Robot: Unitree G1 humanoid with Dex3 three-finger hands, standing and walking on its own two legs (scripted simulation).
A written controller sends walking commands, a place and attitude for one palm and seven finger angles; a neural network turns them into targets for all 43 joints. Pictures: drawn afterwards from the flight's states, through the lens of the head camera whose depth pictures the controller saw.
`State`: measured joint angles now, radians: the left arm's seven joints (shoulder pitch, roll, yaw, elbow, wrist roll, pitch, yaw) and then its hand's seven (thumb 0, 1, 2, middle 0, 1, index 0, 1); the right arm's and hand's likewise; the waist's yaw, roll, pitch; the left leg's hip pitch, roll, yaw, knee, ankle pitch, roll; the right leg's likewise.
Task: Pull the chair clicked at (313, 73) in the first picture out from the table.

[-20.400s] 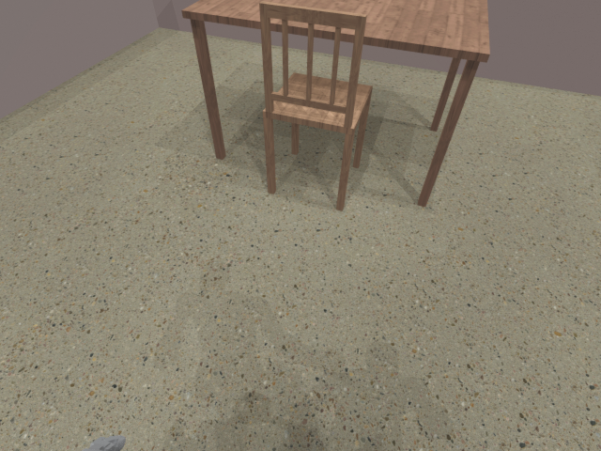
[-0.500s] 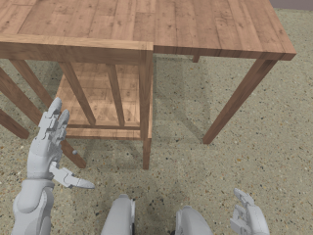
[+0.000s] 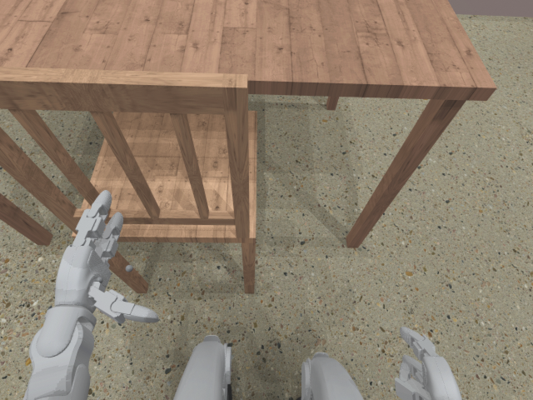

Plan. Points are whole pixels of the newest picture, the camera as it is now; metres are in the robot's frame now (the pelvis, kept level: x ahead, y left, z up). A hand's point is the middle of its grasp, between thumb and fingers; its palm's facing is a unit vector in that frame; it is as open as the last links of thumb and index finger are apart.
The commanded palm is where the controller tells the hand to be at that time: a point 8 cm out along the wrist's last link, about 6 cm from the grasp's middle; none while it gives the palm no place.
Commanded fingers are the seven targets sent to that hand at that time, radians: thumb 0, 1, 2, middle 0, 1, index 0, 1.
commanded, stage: aim the fingers beside a spindle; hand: left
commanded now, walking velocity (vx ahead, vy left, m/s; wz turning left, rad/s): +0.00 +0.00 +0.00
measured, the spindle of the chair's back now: (133, 171) +0.44 +0.23 +0.03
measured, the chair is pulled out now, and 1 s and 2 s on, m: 0.00 0.00 0.00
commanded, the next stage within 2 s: push the fingers through the gap in 0.28 s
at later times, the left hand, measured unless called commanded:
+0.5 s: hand (134, 259) +0.30 +0.19 +0.05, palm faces -0.01 -1.00 -0.05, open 16.9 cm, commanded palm +0.29 +0.26 +0.04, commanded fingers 0.00 -0.50 0.30 -0.06 -0.08 -0.06 -0.08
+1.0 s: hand (129, 219) +0.37 +0.22 +0.02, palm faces +0.04 -1.00 -0.04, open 17.0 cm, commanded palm +0.35 +0.26 +0.03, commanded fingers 0.00 -0.50 0.30 -0.06 -0.08 -0.06 -0.08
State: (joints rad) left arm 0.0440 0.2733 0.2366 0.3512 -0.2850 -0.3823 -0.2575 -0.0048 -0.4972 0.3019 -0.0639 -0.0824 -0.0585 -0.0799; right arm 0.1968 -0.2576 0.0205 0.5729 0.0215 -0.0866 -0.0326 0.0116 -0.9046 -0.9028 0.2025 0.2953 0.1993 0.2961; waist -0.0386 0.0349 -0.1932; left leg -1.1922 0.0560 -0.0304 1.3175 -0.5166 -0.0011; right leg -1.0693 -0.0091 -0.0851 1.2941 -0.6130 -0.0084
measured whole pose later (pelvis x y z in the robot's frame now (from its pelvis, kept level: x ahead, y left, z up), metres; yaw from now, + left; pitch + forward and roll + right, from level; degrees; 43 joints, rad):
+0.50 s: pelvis +0.00 +0.00 +0.00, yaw +0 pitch +22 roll -3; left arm 0.11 0.26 0.19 0.13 -0.24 -0.50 -0.21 -0.01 -0.50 0.30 -0.07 -0.08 -0.06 -0.08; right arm 0.19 -0.24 0.01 0.59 0.00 -0.12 -0.04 0.01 -0.91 -0.90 0.20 0.30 0.20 0.30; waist -0.04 0.01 -0.17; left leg -1.18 0.06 -0.03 1.31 -0.52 0.00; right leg -1.06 0.00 -0.08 1.28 -0.61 -0.01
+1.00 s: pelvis +0.00 +0.01 +0.00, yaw -1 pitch +23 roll -4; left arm -0.21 0.34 0.28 0.50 -0.24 -0.40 -0.23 -0.01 -0.50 0.30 -0.06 -0.08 -0.05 -0.08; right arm 0.22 -0.25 0.02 0.61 0.01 -0.06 -0.03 0.01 -0.91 -0.90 0.20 0.30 0.20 0.30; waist -0.06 0.03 -0.17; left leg -1.20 0.06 -0.03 1.31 -0.51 0.01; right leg -1.08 0.00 -0.08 1.27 -0.60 0.00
